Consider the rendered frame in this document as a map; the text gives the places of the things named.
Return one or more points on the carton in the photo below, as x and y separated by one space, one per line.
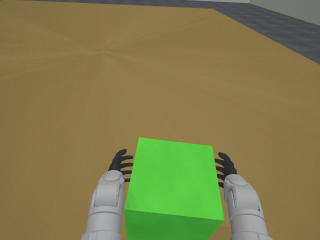
173 192

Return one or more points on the robot left hand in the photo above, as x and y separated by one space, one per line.
115 165

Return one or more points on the left robot forearm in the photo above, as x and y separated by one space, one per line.
106 208

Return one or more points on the right robot forearm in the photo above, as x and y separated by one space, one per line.
245 212

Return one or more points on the robot right hand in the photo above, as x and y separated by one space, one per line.
227 169

